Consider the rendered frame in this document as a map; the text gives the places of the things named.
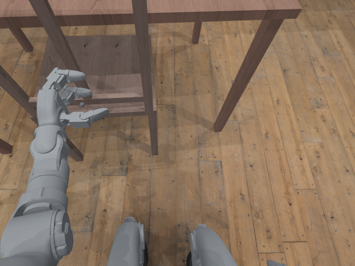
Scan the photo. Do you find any robot left forearm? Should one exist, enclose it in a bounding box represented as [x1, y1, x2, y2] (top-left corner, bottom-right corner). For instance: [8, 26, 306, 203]
[0, 125, 70, 259]

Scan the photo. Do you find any robot left hand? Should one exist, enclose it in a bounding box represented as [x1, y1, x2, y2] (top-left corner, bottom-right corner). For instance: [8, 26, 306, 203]
[37, 68, 109, 131]

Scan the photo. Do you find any table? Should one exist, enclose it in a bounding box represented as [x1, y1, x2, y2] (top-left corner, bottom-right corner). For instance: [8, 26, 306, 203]
[0, 0, 302, 155]

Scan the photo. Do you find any right robot shin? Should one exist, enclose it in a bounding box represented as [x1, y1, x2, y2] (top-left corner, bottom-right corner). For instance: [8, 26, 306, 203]
[191, 224, 207, 266]

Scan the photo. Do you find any chair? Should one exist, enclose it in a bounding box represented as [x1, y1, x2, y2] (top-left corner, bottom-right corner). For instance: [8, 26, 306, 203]
[0, 0, 158, 161]

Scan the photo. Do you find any left robot upper arm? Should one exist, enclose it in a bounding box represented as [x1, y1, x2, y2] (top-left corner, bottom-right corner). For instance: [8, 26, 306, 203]
[0, 209, 74, 266]

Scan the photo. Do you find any right robot thigh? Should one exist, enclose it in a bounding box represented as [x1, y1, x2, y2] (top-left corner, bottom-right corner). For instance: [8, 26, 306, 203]
[190, 228, 238, 266]

